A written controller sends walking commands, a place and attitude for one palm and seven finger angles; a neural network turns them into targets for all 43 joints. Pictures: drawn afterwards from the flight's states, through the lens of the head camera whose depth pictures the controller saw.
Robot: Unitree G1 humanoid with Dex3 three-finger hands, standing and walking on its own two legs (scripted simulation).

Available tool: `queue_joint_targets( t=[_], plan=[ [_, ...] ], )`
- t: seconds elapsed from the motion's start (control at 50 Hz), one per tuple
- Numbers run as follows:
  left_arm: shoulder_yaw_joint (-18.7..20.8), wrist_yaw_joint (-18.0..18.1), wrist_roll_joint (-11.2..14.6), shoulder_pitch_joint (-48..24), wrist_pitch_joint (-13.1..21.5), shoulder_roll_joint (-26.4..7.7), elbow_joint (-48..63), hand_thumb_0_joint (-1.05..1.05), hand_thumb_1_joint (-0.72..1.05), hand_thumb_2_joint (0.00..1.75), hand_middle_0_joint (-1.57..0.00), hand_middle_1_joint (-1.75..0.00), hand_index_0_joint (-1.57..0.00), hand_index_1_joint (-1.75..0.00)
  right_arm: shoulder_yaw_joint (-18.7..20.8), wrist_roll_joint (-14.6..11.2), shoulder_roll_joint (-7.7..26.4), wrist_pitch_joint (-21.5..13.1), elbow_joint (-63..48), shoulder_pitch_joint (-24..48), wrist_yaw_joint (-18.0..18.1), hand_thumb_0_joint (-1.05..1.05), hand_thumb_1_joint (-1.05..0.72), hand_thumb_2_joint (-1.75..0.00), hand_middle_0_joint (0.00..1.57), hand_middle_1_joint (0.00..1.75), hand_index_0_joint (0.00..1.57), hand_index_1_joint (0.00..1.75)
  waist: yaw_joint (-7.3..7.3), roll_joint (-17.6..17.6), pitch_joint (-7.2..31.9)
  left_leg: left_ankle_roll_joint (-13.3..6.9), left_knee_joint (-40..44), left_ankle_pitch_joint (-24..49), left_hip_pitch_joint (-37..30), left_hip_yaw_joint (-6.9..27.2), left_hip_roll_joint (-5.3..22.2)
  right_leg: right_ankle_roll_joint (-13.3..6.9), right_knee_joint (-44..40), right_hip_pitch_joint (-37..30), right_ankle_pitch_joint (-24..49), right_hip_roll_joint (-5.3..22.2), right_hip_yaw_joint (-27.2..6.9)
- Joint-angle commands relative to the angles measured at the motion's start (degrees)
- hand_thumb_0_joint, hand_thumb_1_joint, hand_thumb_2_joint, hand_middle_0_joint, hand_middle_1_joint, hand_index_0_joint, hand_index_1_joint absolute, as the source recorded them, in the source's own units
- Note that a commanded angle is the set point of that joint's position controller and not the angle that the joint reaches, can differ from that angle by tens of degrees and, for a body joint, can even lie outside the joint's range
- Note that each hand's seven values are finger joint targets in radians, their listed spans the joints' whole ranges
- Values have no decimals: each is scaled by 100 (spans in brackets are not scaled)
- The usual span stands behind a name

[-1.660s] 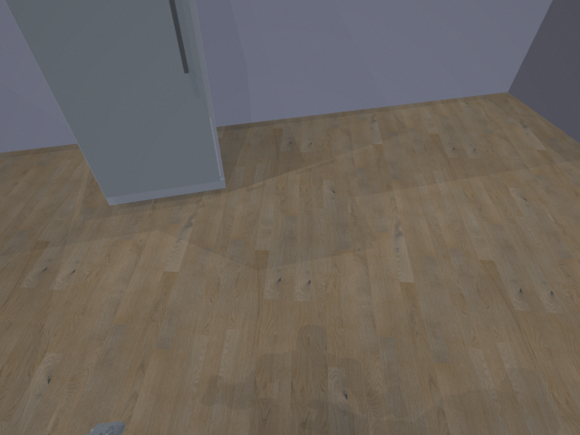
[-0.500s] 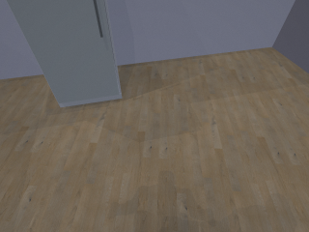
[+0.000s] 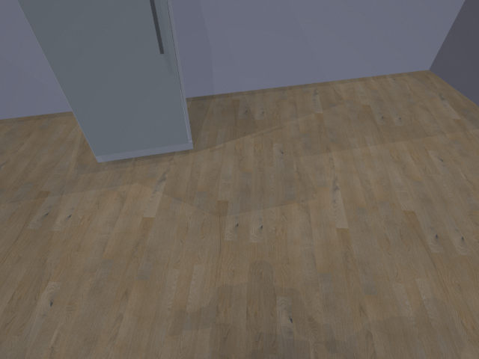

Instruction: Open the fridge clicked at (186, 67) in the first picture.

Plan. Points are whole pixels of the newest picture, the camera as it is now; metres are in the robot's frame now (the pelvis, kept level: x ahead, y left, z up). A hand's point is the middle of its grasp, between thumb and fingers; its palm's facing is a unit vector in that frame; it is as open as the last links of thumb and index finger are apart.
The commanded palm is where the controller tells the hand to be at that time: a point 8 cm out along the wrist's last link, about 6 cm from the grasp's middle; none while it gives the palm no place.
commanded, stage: walk to a spot facing it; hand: right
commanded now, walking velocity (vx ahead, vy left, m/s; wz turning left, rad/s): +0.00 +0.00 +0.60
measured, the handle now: (153, 6) +1.34 +0.41 +0.08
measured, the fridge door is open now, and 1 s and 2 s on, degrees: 0 0 0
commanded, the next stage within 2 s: none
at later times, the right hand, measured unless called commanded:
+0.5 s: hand out of the picture +0.05 -0.13 -0.16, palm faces -0.18 +0.97 -0.19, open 7.4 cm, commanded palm none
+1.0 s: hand (297, 230) +0.46 -0.13 -0.18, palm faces -0.47 +0.86 -0.20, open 7.4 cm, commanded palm none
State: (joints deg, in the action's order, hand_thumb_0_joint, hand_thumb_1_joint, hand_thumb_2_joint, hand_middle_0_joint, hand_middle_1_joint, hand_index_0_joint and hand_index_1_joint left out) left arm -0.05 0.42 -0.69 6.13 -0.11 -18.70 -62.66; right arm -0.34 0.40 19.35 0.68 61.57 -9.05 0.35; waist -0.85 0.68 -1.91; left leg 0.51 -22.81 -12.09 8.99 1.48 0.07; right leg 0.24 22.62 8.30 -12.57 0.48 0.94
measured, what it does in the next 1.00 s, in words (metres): walks ahead, turning left: right foot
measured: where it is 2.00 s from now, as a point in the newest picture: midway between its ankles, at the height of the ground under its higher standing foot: (189, 263)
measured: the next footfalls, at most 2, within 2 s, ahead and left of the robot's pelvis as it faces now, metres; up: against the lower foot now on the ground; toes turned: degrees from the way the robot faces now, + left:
right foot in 0.76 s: +0.34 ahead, -0.03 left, +0.00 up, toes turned +18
left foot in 1.36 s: +0.47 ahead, +0.25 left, +0.00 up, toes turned +52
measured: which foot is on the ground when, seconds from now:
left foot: down 0.00-0.76, up 0.78-1.00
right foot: down 0.00-0.26, up 0.28-0.74, down 0.76-1.00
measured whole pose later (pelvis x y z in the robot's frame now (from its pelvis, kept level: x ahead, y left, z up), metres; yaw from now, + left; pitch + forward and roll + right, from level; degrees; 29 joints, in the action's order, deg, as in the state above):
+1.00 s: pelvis +0.30 +0.02 +0.00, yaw +33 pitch +0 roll +2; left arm 2.3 1.7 -1.0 16.2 4.8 -9.2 -56.7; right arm 6.1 1.9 15.7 0.6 54.8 -13.3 -1.5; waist -0.8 3.3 -1.5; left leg 0.7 -71.9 -11.8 34.1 -1.0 3.2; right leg -3.2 25.2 8.7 -16.8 3.3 15.1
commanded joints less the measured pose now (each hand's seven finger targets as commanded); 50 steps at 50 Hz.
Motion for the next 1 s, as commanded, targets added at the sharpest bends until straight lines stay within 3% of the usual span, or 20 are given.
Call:
queue_joint_targets(
  t=[0.0,0.08,0.12,0.2,0.22,0.24,0.26,0.28,0.32,0.38,0.54,0.64,0.7,0.72,0.74,0.76,0.78,0.84,0.9,0.98],
  plan=[
    [232,119,2,255,-1,-680,427,0,90,90,-20,-30,-20,-30,213,41,592,107,-510,-52,29,0,-90,-90,20,30,20,30,132,-199,153,-127,-295,1181,676,528,460,-115,-46,-170,825,873,-281],
    [411,84,-34,262,-20,-1036,666,0,90,90,-20,-30,-20,-30,291,91,361,176,-725,-312,-129,0,-90,-90,20,30,20,30,94,-1087,71,-27,-1724,-1165,1303,-99,-132,-655,-878,31,-1707,1735,-1068],
    [457,63,-27,244,44,-1055,800,0,90,90,-20,-30,-20,-30,377,103,344,178,-944,-175,-191,0,-90,-90,20,30,20,30,103,-1168,-81,-12,-2670,-1745,1581,-75,140,-993,-1173,222,-1861,2183,-1301],
    [493,33,-69,-35,65,-846,878,0,90,90,-20,-30,-20,-30,427,111,-7,46,-780,-1138,-270,0,-90,-90,20,30,20,30,-397,-709,-106,-58,-1332,-1064,180,-551,116,-490,219,1025,-1658,1681,-54],
    [455,4,-58,-30,39,-646,922,0,90,90,-20,-30,-20,-30,485,123,171,-13,-578,-1724,-229,0,-90,-90,20,30,20,30,-619,164,-58,-129,-572,-987,-613,-380,101,-208,1373,1779,-2128,1232,369],
    [340,-31,-4,3,28,-91,1154,0,90,90,-20,-30,-20,-30,600,195,776,-132,-506,-2152,-118,0,-90,-90,20,30,20,30,-710,2262,-288,-614,921,-2177,-1014,2286,1517,215,3556,3348,-2699,344,994],
    [325,-65,-59,-562,101,-146,1478,0,90,90,-20,-30,-20,-30,595,79,891,-165,-561,-2417,-11,0,-90,-90,20,30,20,30,-828,2031,-610,-1020,1672,-2048,-448,3848,2128,163,4313,3802,-2310,244,273],
    [374,-100,-59,-563,132,-251,1498,0,90,90,-20,-30,-20,-30,595,74,787,-192,-659,-2111,22,0,-90,-90,20,30,20,30,-567,1168,-669,-1226,1656,-2211,-397,3386,2060,105,4390,3728,-1592,502,-136],
    [424,-127,-60,-283,184,-227,1286,0,90,90,-20,-30,-20,-30,543,68,470,-292,-773,-1554,7,0,-90,-90,20,30,20,30,-253,743,-530,-1157,1505,-2257,25,3027,1698,128,4464,3351,-837,683,-137],
    [418,-148,-83,19,167,6,1142,0,90,90,-20,-30,-20,-30,473,71,157,-417,-760,-1529,-23,0,-90,-90,20,30,20,30,-24,283,-378,-1051,1245,-401,30,1959,1278,288,4118,3026,-108,666,-22],
    [399,-166,-43,-467,226,278,1452,0,90,90,-20,-30,-20,-30,478,116,11,-493,-441,-2112,49,0,-90,-90,20,30,20,30,-218,494,-194,-1128,952,1142,-891,1657,1118,394,3237,3469,174,620,135],
    [353,-172,-4,-750,342,391,1614,0,90,90,-20,-30,-20,-30,510,155,63,-430,-416,-1987,100,0,-90,-90,20,30,20,30,-296,785,-233,-1034,509,2018,-728,1683,1089,229,1786,2452,-229,379,283],
    [433,-29,-6,705,426,109,1166,0,90,90,-20,-30,-20,-30,587,93,155,-429,-531,-1519,83,0,-90,-90,20,30,20,30,403,576,282,-731,-889,2786,202,1301,597,60,540,-43,266,99,407],
    [554,56,-42,1581,442,-393,902,0,90,90,-20,-30,-20,-30,576,47,-72,-427,-551,-1597,35,0,-90,-90,20,30,20,30,710,-230,901,-546,-2078,1749,1140,1003,222,-84,521,-1692,275,780,-204],
    [701,76,-116,2325,464,-1032,750,0,90,90,-20,-30,-20,-30,557,-27,-405,-406,-658,-1776,-49,0,-90,-90,20,30,20,30,821,-1927,1460,-203,-4105,-1790,2391,96,-507,-617,-29,-2569,217,2695,-2514],
    [619,74,-73,2227,391,-955,779,0,90,90,-20,-30,-20,-30,551,11,-330,-406,-765,-1576,-41,0,-90,-90,20,30,20,30,704,-1598,1258,-230,-5008,-2066,2699,386,-272,-866,-690,-1964,-358,3087,-3230],
    [543,71,-68,1692,388,-546,853,0,90,90,-20,-30,-20,-30,583,60,-208,-359,-718,-1339,-40,0,-90,-90,20,30,20,30,514,-1158,682,-210,-5399,-1526,2728,465,43,-646,-1031,-1132,-1079,2824,-2735],
    [327,73,-67,972,509,218,952,0,90,90,-20,-30,-20,-30,594,171,-436,-197,-752,-989,-230,0,-90,-90,20,30,20,30,66,-780,-446,-97,-5275,-544,2539,119,524,-367,-1131,476,-289,2137,-987],
    [315,120,-32,1169,597,317,791,0,90,90,-20,-30,-20,-30,568,170,-629,-19,-731,-1140,-255,0,-90,-90,20,30,20,30,-99,-868,-125,-8,-5160,12,2538,-16,485,-166,-1004,279,904,1763,160],
    [315,147,-17,1544,626,396,652,0,90,90,-20,-30,-20,-30,583,193,-669,88,-925,-668,-274,0,-90,-90,20,30,20,30,-57,-719,-266,71,-5032,544,3191,-108,493,15,-1028,-99,1720,1683,640]
  ],
)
